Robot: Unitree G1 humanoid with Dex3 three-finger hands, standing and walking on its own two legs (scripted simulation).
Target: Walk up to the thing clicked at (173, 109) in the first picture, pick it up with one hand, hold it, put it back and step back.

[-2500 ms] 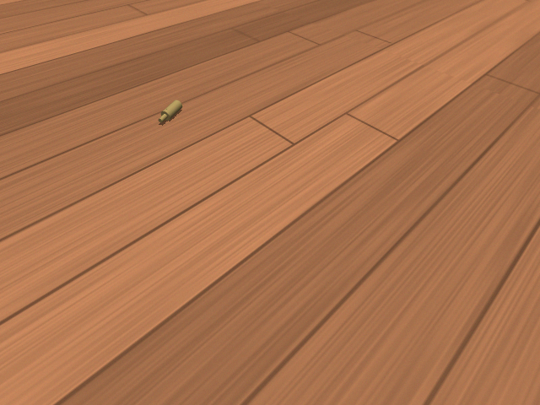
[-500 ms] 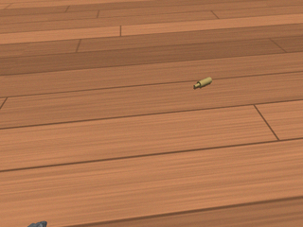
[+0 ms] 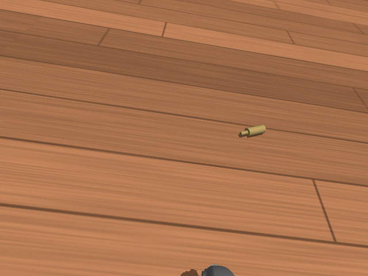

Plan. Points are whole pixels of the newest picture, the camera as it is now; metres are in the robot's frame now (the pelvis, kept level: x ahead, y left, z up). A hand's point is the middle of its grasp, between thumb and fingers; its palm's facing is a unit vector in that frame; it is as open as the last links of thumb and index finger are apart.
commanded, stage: walk up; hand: left
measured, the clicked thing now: (252, 131) +1.24 -0.61 -0.72
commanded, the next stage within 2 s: none
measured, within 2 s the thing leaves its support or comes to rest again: neither
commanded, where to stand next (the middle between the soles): +1.00 -0.92 m, yaw +22 degrees
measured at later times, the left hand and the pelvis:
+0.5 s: hand (142, 229) +0.26 +0.10 -0.12, palm faces +0.18 -0.92 -0.36, open 7.4 cm; pelvis +0.23 -0.20 +0.01, yaw +9 degrees
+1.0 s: hand (192, 170) +0.47 -0.04 -0.15, palm faces +0.18 -0.92 -0.35, open 7.4 cm; pelvis +0.43 -0.35 -0.02, yaw +13 degrees
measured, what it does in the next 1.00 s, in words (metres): walks ahead: right foot, then left foot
